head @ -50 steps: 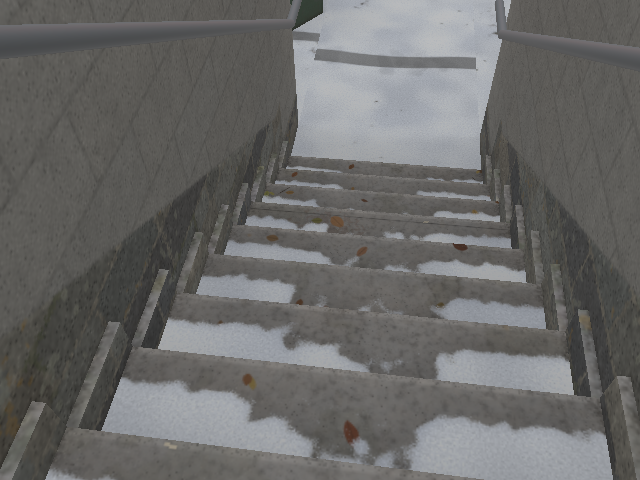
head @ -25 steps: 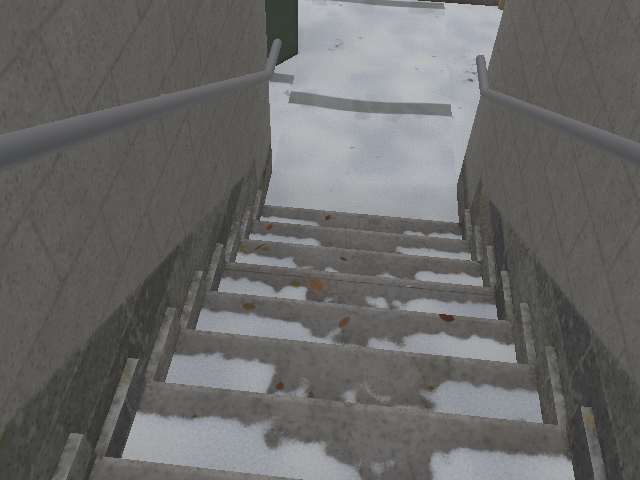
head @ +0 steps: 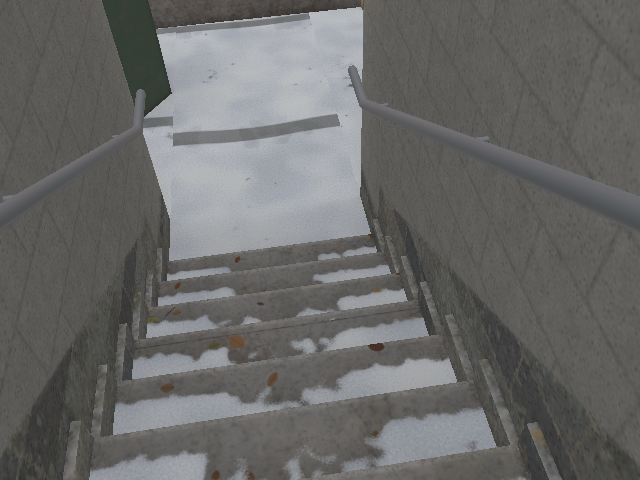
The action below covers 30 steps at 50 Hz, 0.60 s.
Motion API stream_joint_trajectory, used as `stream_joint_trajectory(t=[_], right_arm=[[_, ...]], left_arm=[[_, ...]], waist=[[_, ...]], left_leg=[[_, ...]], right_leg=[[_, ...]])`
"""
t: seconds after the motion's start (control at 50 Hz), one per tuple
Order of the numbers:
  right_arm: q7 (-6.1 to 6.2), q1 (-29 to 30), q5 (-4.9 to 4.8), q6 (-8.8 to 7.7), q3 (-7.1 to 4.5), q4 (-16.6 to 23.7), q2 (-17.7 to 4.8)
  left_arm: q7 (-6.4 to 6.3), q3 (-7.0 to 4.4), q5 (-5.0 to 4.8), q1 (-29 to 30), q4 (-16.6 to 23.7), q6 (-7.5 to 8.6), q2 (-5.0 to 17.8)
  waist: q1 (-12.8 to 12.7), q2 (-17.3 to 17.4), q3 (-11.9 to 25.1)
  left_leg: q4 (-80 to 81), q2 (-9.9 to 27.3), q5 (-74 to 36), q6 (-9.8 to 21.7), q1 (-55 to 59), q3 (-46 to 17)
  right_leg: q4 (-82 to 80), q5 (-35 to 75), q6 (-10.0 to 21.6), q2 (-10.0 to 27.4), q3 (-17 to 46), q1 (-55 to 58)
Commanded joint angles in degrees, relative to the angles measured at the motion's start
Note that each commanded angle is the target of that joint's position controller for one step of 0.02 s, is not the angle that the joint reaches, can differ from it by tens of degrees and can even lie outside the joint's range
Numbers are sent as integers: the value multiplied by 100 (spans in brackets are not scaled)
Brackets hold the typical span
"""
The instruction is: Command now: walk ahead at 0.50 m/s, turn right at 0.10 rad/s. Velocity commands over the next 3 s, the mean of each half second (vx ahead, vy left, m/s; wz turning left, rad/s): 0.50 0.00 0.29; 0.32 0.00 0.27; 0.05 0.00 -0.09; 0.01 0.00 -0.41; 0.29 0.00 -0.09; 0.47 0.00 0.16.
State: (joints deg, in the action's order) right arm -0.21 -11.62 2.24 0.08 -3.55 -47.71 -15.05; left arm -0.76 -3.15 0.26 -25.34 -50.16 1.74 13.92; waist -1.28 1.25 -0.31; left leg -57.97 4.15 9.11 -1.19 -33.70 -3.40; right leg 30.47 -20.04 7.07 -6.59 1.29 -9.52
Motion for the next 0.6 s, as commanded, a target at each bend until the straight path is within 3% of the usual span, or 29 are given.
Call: stream_joint_trajectory(t=[0.02,0.04,0.08,0.12,0.16,0.18,0.2,0.24,0.26,0.28,0.3,0.32,0.34,0.36,0.38,0.4,0.42,0.44,0.46,0.48,0.5,0.52,0.54,0.56,0.58,0.6], right_arm=[[-46,298,-5,-21,-214,274,-631],[-137,330,-23,-37,-199,272,-612],[-286,405,-15,-26,-127,185,-308],[-372,345,6,37,-87,92,-194],[-306,823,14,46,-73,360,-264],[-273,920,4,56,-67,476,-282],[-187,1027,-63,48,-21,547,-204],[-86,876,-88,0,68,508,-18],[-42,604,-48,-33,97,361,-15],[11,3,-12,-50,60,160,-120],[57,-868,-43,-60,-25,-143,-330],[26,-1717,-109,-34,-99,-393,-418],[-12,-2451,-79,-72,-202,-660,-705],[-86,-2597,-167,-102,-146,-544,-922],[-107,-2596,-313,-97,-204,-445,-1051],[-34,-2105,-364,-91,-339,-343,-1233],[-26,-1381,-306,-61,-124,-174,-565],[6,-1264,-160,-231,14,-231,-521],[31,-1368,-124,-312,94,-340,-342],[111,-1278,-276,-360,80,-271,-442],[156,-1398,-216,-338,-13,-424,-750],[144,-1725,-95,-340,-58,-517,-788],[142,-1777,-162,-318,-37,-501,-595],[176,-1883,-209,-324,31,-577,-244],[217,-1963,-261,-314,58,-550,-144],[275,-1813,-306,-330,75,-454,-107]], left_arm=[[-101,-217,-44,-614,110,210,768],[-157,-218,-103,-446,81,228,731],[-209,-142,-44,-276,123,254,495],[-220,-129,-3,-236,114,269,513],[-222,-133,130,-413,13,313,637],[-216,-109,154,-270,65,371,623],[-270,-124,188,-307,-19,388,660],[-334,-45,165,-479,-208,330,479],[-330,-37,174,-578,-269,286,555],[-318,-23,230,-573,-308,234,643],[-346,-21,276,-490,-354,148,755],[-326,-60,235,-136,-239,121,856],[-298,-46,167,236,-161,103,669],[-277,64,37,-79,164,124,192],[-267,29,43,-116,371,151,608],[-287,-30,118,67,466,170,856],[-258,-164,271,525,232,50,1244],[-229,-164,309,617,312,12,958],[-211,-106,365,588,122,-64,708],[-121,-85,313,1094,344,-124,718],[-58,-2,448,1112,282,-158,392],[5,-3,492,413,-62,-183,291],[14,-17,408,383,-34,-148,363],[48,-140,296,941,180,-77,607],[86,-175,278,1364,294,10,693],[135,-107,330,1717,420,64,601]], waist=[[-108,-637,-225],[3,-473,-292],[-51,-434,-308],[-106,-456,-376],[-352,-451,-788],[-332,-532,-887],[-396,-579,-889],[-517,-419,-917],[-506,-363,-945],[-307,-406,-669],[62,-515,-313],[624,-367,101],[1100,704,-5],[541,905,686],[644,533,1044],[495,563,889],[286,-606,119],[-49,-441,-218],[-104,-376,-576],[-137,-540,-830],[-64,-184,-702],[-164,225,-317],[-143,350,-195],[-12,179,-321],[129,139,-484],[179,-11,-501]], left_leg=[[721,7,-1202,138,-1130,-211],[1623,-55,-2131,147,-627,-149],[1965,-267,-3398,205,178,29],[1809,-493,-3816,279,691,-71],[1884,-729,-3398,329,355,-202],[2227,-743,-3250,337,368,-122],[2392,-721,-3289,341,376,115],[2783,-634,-3237,448,885,360],[3164,-596,-2847,538,947,442],[3486,-590,-2373,666,1303,515],[3663,-624,-1746,807,1891,646],[4137,-584,-1738,954,3163,458],[4473,79,-3357,1509,4345,-306],[1569,978,-6569,1696,6018,-1202],[2296,1423,-5175,2353,6336,-2065],[3210,1870,-1340,2969,5475,-3164],[3696,1336,498,2503,4054,-2871],[3488,1255,130,2380,3077,-3047],[3246,977,-603,2280,2370,-2935],[3812,385,-548,1977,1139,-2134],[3913,190,-804,1973,808,-2208],[3547,309,-1687,2012,1226,-2326],[3423,188,-1793,1970,1437,-2236],[2970,-121,-870,1846,1790,-2095],[2791,-202,-565,1716,1829,-2149],[2657,-557,-5,1535,1103,-1876]], right_leg=[[-619,2551,494,1405,1350,869],[-476,1480,402,1204,1016,265],[-199,574,310,1090,821,-555],[161,199,233,1148,780,-1159],[435,411,212,1279,902,-1107],[774,624,218,1237,692,-1164],[1169,569,263,1308,633,-1002],[1794,1137,188,1369,522,-981],[2261,1981,200,1378,517,-648],[2987,3125,237,1411,454,-236],[3996,4114,256,1458,398,-53],[5276,4318,153,1281,197,-576],[8357,398,-78,441,-282,-2183],[9672,-2806,-231,355,-341,-4342],[8967,-1756,-228,627,113,-5257],[8023,-1204,-364,859,439,-5506],[7381,-1030,-390,1053,378,-5118],[5958,-98,-525,1198,646,-4810],[5494,-49,-643,1303,619,-4591],[3787,749,-888,1218,414,-3611],[3571,920,-1001,1077,120,-3006],[3925,1684,-976,1069,110,-3000],[3692,1977,-951,1169,234,-3189],[2790,2972,-927,1226,520,-3679],[2212,3298,-860,1141,453,-3801],[1427,4302,-856,915,204,-3097]])
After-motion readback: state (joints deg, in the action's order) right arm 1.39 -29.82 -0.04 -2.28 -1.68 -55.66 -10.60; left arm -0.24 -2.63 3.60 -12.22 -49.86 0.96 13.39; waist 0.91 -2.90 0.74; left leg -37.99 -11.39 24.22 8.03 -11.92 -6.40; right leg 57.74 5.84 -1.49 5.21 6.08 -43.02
